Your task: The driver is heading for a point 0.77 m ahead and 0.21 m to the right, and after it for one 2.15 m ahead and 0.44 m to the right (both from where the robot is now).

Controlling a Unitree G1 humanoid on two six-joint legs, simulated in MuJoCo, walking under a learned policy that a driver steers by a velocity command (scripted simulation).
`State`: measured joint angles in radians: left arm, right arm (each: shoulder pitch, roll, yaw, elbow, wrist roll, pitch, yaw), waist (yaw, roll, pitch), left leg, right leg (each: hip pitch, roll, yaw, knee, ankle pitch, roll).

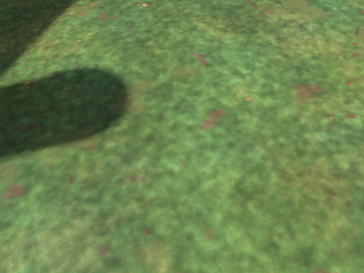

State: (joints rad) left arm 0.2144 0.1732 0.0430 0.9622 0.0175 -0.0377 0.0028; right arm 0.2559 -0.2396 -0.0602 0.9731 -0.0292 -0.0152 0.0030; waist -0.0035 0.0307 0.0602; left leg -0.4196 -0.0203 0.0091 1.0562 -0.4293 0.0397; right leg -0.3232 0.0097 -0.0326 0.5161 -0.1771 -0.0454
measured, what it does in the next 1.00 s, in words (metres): steps on the spot, turning right: left foot, then right foot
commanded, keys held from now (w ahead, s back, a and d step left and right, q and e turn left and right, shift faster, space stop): e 0.82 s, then no key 0.18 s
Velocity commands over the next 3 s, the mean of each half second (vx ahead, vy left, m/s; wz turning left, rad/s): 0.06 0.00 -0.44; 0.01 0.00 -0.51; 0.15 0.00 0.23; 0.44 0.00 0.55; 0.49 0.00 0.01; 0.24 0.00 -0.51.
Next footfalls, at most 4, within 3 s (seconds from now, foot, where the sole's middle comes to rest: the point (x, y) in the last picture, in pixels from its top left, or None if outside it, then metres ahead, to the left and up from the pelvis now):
0.22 left None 0.10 0.11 -0.77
0.68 right None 0.00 -0.08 -0.77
1.18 left None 0.06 0.10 -0.77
1.52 right None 0.04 -0.17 -0.77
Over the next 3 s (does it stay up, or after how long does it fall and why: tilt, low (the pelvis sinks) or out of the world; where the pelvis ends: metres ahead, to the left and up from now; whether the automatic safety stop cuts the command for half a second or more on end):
stays up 0.68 -0.07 0.00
